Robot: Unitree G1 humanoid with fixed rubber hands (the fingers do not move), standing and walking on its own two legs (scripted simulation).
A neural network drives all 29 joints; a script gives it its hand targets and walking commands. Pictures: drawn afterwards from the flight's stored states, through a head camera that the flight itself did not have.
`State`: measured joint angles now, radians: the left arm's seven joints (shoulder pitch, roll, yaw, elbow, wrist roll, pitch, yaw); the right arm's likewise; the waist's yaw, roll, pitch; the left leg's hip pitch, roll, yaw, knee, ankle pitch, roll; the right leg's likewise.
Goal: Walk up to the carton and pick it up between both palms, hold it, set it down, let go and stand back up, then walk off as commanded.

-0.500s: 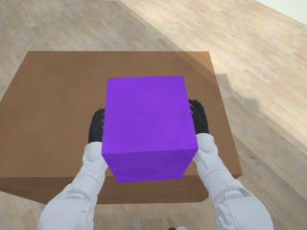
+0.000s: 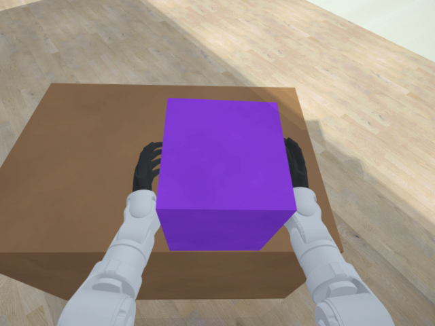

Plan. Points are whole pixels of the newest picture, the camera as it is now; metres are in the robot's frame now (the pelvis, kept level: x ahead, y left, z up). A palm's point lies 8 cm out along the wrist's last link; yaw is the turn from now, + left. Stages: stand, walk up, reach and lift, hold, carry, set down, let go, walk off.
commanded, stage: reach and lift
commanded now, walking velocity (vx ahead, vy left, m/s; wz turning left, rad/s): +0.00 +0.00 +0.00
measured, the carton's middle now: (218, 182) +0.38 +0.01 +0.02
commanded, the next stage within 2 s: hold in 1.98 s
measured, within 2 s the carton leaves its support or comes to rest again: neither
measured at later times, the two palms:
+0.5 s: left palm (126, 165) +0.36 +0.18 +0.10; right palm (296, 157) +0.37 -0.12 +0.12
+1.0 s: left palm (113, 151) +0.35 +0.19 +0.14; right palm (295, 146) +0.37 -0.11 +0.15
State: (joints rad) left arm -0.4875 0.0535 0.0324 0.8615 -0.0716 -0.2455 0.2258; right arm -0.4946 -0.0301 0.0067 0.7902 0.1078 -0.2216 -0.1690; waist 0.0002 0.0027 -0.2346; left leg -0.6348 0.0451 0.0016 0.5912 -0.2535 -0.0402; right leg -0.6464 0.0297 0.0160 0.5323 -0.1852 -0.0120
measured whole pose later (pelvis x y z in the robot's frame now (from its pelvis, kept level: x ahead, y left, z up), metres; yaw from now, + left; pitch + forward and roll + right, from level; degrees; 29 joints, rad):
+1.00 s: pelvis -0.01 +0.01 +0.01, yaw +1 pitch +3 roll -2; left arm -0.59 0.02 0.16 0.54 0.13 0.47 0.16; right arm -0.66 -0.04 -0.06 0.73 0.11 0.27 -0.16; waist 0.00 0.00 -0.17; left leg -0.33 0.05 -0.02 0.53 -0.25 -0.04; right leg -0.30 0.03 0.00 0.38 -0.14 0.00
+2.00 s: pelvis -0.01 +0.01 +0.01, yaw +1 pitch +1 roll -2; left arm -0.60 0.01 0.18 0.38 0.15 0.60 0.14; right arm -0.67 -0.03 -0.07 0.61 0.11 0.38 -0.17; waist 0.00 0.00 -0.16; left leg -0.30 0.05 -0.03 0.53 -0.25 -0.03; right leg -0.25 0.03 0.00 0.37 -0.13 0.00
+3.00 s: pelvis -0.02 +0.01 +0.01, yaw +2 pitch +0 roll -2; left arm -0.64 0.00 0.21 0.27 0.19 0.71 0.10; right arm -0.65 -0.01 -0.10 0.48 0.11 0.46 -0.18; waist 0.00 0.00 -0.13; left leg -0.28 0.04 -0.03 0.51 -0.23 -0.03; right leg -0.23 0.03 0.00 0.35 -0.11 0.00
